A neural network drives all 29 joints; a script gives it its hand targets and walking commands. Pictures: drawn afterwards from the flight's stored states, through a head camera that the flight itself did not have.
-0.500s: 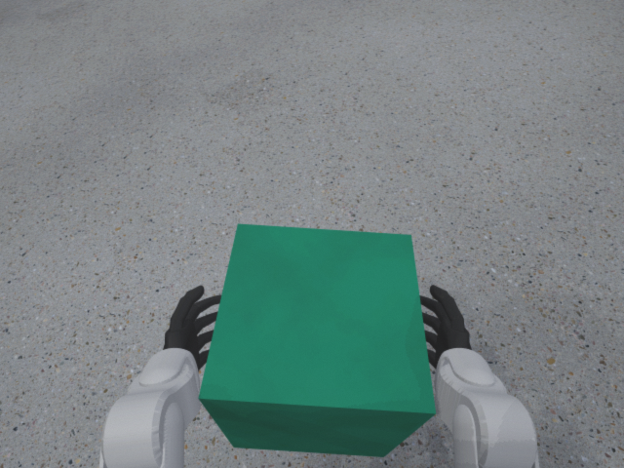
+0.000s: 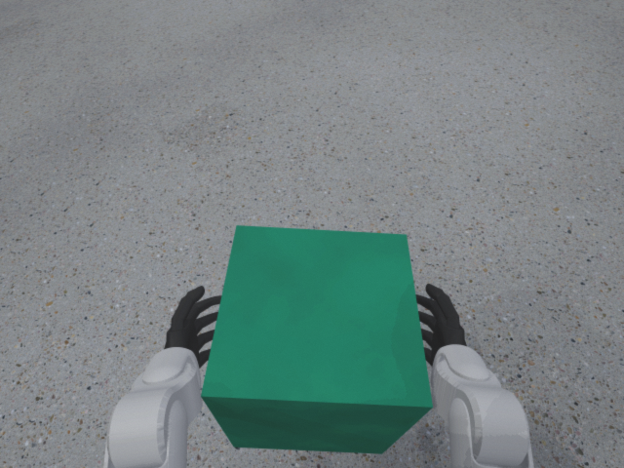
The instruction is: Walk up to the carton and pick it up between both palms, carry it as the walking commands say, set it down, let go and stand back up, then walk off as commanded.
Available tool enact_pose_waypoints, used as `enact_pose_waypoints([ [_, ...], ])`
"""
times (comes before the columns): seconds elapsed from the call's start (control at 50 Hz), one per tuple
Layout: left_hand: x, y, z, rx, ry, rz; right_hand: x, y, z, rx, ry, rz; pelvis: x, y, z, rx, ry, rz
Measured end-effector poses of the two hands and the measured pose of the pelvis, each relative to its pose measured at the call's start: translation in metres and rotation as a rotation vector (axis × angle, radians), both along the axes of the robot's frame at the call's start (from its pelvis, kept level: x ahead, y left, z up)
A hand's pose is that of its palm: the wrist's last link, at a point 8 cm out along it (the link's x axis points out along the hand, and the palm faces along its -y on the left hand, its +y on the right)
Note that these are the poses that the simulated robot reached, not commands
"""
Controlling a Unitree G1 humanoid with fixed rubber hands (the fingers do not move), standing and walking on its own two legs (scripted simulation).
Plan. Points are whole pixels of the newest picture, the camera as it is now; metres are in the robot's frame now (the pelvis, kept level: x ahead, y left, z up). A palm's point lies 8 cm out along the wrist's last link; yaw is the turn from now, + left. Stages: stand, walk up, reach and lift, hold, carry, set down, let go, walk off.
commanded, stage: carry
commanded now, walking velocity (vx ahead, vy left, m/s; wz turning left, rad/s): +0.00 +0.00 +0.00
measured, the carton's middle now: (314, 347) +0.30 -0.02 -0.02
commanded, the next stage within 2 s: none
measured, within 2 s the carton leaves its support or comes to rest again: neither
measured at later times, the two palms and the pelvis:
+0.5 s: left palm (226, 167) +0.60 +0.11 +0.05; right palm (403, 166) +0.58 -0.19 +0.03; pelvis +0.32 -0.02 -0.01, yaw -2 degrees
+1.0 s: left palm (237, 67) +1.02 +0.12 +0.01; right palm (358, 65) +0.99 -0.18 -0.01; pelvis +0.74 -0.01 -0.04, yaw -1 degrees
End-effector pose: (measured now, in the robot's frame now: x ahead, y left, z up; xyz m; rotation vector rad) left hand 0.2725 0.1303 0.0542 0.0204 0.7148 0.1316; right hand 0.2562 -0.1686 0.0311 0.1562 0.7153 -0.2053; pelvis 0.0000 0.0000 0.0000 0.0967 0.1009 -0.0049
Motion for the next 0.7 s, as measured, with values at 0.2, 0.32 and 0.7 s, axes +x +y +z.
enact_pose_waypoints([
  [0.2, 0.118, -0.003, -0.022, -0.087, -0.010, 0.032, 0.126, -0.005, 0.002, -0.083, -0.012, 0.026, 0.121, -0.012, -0.013, -0.035, 0.004, -0.004],
  [0.32, 0.208, -0.012, -0.014, -0.053, -0.041, -0.025, 0.200, -0.012, 0.000, -0.057, -0.040, -0.025, 0.204, -0.008, -0.017, -0.050, 0.013, -0.035],
  [0.7, 0.470, -0.009, -0.048, -0.112, -0.039, 0.017, 0.475, -0.010, -0.014, -0.123, -0.035, 0.023, 0.470, -0.017, -0.034, -0.052, 0.021, -0.026],
])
